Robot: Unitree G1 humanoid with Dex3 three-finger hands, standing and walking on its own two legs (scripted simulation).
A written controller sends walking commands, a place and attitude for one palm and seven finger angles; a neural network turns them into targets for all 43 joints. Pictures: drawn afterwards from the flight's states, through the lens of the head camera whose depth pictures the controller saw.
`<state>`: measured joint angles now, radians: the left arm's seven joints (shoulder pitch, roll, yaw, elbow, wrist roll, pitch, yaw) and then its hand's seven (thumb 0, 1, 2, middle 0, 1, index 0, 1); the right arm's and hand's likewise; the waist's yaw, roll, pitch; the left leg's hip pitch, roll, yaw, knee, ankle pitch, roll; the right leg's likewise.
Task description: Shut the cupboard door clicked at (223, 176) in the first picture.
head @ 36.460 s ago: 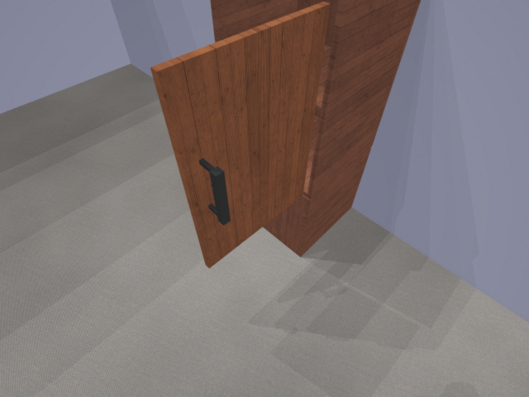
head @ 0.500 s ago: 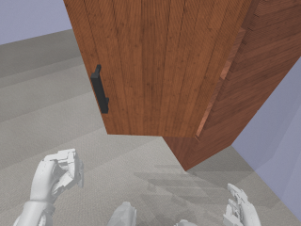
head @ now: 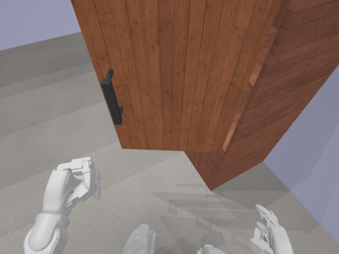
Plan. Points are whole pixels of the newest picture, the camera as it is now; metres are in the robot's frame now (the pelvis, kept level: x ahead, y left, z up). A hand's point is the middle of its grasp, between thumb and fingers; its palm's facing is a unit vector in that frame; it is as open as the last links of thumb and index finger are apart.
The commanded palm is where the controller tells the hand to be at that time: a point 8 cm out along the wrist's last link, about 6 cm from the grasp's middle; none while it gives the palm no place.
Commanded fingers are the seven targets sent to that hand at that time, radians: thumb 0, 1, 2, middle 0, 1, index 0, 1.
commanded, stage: bring the fist close to the handle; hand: left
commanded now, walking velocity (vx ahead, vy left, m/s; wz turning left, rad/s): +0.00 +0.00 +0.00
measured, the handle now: (114, 98) +0.49 +0.20 +0.06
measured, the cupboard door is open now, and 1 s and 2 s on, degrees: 59 59 52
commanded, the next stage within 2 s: push the door shut along its arc in 1.20 s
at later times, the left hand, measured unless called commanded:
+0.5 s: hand (116, 148) +0.33 +0.15 +0.07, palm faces -0.01 -1.00 -0.02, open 3.1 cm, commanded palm +0.32 +0.21 +0.07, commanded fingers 0.00 0.90 0.90 -1.30 -1.50 -1.30 -1.50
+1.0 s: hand (129, 125) +0.40 +0.14 +0.06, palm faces +0.02 -1.00 -0.03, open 3.1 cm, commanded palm +0.37 +0.19 +0.07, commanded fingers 0.00 0.90 0.90 -1.30 -1.50 -1.30 -1.50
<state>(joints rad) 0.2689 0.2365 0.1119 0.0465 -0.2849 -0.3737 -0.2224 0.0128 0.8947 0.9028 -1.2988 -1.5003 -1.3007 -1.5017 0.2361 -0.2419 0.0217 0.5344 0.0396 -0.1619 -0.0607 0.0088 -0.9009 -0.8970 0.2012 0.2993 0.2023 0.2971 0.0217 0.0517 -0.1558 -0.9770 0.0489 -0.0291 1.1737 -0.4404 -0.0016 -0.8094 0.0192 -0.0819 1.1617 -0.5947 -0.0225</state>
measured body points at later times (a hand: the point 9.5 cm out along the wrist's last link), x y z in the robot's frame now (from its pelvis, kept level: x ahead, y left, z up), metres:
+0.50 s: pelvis +0.00 +0.00 +0.01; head +0.06 +0.00 +0.46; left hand +0.33 +0.21 +0.07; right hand +0.14 -0.24 -0.09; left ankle +0.07 +0.12 -0.64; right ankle -0.01 -0.11 -0.64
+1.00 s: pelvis +0.00 -0.01 +0.01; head +0.08 -0.01 +0.45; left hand +0.40 +0.19 +0.07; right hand +0.10 -0.27 -0.11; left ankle +0.07 +0.12 -0.64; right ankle -0.01 -0.11 -0.64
